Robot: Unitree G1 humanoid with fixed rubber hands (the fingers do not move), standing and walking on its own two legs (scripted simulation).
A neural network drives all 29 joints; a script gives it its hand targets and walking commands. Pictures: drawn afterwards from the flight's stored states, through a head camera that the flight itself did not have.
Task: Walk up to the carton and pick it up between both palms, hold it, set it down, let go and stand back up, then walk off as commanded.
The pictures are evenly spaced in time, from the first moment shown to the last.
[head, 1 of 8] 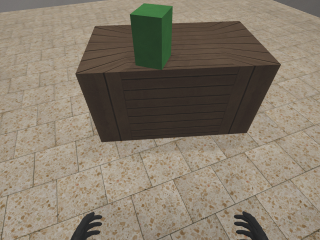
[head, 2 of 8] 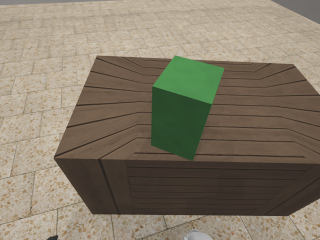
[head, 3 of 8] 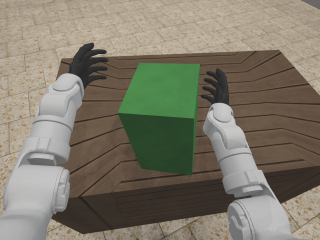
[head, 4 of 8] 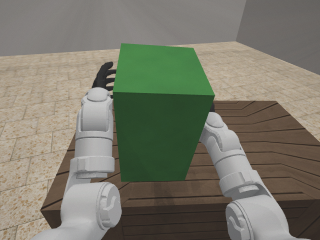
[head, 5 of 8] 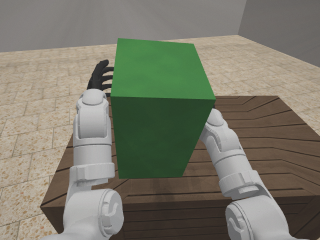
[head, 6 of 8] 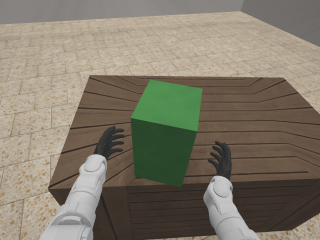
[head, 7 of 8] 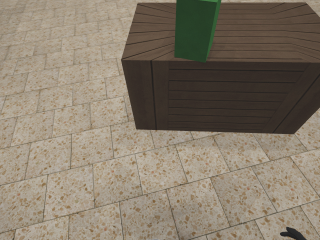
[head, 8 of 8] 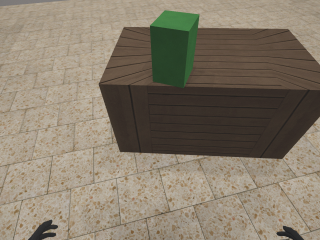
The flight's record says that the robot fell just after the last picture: no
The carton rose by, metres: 0.21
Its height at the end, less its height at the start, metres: +0.00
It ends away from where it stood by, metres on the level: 0.07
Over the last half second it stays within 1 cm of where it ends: yes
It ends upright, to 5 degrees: yes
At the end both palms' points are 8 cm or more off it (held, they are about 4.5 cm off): yes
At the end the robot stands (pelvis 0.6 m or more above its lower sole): yes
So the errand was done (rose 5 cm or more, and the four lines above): yes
